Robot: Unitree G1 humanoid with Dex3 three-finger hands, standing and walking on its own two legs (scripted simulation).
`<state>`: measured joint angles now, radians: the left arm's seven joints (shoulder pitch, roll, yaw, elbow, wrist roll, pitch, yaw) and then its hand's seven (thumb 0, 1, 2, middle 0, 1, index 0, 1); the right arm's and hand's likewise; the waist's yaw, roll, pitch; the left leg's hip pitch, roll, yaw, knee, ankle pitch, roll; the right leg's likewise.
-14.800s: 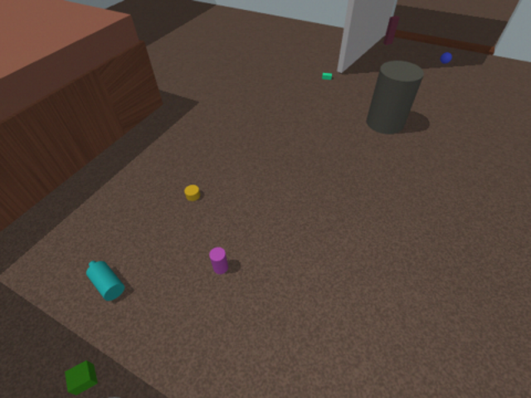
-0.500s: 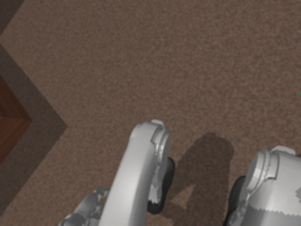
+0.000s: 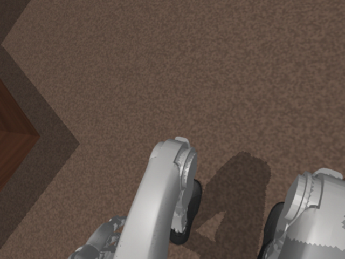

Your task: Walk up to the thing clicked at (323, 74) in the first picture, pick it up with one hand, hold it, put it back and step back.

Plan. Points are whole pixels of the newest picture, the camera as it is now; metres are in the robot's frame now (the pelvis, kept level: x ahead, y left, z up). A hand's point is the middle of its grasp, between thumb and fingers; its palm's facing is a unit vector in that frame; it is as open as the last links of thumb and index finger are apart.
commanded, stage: approach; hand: right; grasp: from above
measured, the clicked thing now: out of the picture +0.49 -0.35 -0.30
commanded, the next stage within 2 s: close in in 0.48 s
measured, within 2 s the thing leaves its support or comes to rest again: neither
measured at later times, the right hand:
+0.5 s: hand out of the picture +0.47 -0.34 -0.18, palm faces -0.48 +0.15 -0.86, open 12.7 cm
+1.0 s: hand out of the picture +0.47 -0.34 -0.21, palm faces -0.45 +0.15 -0.88, open 13.3 cm
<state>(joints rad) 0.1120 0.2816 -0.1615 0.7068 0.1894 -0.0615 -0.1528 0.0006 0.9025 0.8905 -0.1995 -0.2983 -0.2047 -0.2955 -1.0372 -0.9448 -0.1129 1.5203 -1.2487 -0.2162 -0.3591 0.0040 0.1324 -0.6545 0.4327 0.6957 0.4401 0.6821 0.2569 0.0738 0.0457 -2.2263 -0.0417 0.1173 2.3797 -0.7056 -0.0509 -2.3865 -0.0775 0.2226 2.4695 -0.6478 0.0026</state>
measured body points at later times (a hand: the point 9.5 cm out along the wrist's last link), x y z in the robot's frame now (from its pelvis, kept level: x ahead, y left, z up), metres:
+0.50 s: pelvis +0.00 +0.00 +0.00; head +0.26 -0.08 +0.36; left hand +0.04 +0.26 -0.08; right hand +0.49 -0.34 -0.13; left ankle +0.10 +0.12 -0.28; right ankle +0.08 -0.14 -0.28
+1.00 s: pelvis +0.00 +0.00 +0.00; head +0.27 -0.11 +0.34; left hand +0.06 +0.26 -0.07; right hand +0.49 -0.35 -0.16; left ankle +0.10 +0.12 -0.28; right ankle +0.08 -0.14 -0.28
